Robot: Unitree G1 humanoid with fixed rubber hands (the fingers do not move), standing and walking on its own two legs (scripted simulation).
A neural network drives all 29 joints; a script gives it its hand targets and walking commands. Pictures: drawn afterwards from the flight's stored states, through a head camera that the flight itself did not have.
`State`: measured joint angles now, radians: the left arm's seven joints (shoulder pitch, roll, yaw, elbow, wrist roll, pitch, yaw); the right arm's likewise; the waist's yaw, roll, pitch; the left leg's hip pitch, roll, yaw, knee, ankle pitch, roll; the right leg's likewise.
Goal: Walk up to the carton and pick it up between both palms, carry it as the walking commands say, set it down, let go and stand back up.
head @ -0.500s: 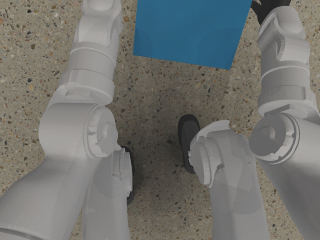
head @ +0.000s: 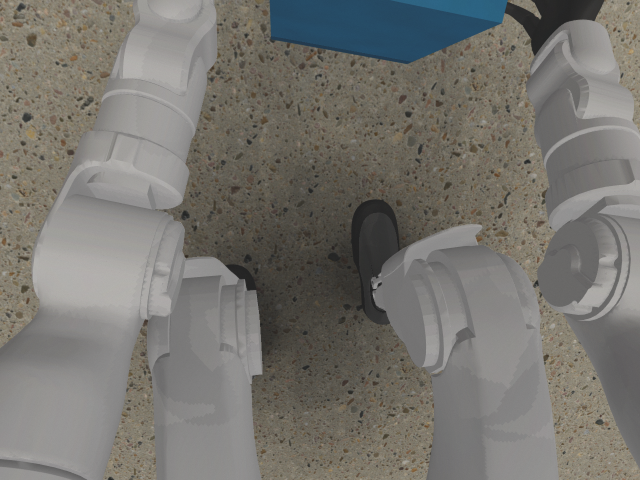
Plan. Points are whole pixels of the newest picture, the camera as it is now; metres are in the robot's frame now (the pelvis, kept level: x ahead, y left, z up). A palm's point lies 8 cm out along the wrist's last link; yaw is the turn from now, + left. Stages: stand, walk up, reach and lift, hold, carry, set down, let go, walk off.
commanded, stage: set down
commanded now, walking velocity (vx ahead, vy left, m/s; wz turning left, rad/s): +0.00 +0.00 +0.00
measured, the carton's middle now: out of the picture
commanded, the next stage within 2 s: let go in 1.52 s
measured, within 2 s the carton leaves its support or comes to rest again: neither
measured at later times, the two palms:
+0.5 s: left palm out of the picture +0.59 +0.06 -0.10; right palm out of the picture +0.49 -0.29 -0.10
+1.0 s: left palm out of the picture +0.59 +0.08 +0.06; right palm out of the picture +0.49 -0.30 +0.06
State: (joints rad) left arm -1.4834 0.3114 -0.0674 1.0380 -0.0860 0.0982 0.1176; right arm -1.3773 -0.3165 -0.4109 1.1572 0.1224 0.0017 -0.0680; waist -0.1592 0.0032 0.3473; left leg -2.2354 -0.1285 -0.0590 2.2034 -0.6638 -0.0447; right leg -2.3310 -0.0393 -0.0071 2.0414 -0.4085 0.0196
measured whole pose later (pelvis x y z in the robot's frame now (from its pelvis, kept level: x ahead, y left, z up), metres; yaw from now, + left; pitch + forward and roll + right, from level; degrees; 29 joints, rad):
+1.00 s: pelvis +0.02 +0.00 +0.15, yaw -1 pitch +48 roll +0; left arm -1.24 0.28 0.11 0.85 0.00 0.26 0.08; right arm -1.05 -0.24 -0.39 0.78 0.10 0.18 -0.04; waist -0.16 0.04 -0.08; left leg -1.92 -0.07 -0.05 1.66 -0.58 -0.03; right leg -2.02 0.00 0.01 1.53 -0.36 0.01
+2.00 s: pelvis +0.09 -0.02 +0.35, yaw -1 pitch +27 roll +1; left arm -0.33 0.07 0.17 0.50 0.13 0.11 0.11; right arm -0.23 -0.19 -0.18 0.52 -0.02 0.07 0.13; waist -0.10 0.00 -0.05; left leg -0.88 -0.03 -0.07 0.74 -0.34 -0.03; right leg -0.99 0.01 0.01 0.70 -0.18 -0.02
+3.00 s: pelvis +0.16 +0.01 +0.39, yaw -6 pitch +1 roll -2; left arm 0.31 0.24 0.04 0.63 0.03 0.00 0.01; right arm 0.26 -0.28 -0.03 0.54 -0.06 0.04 -0.02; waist 0.00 0.04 -0.05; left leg -0.13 0.01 0.01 0.52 -0.42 0.02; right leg -0.28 0.05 0.08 0.52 -0.26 0.03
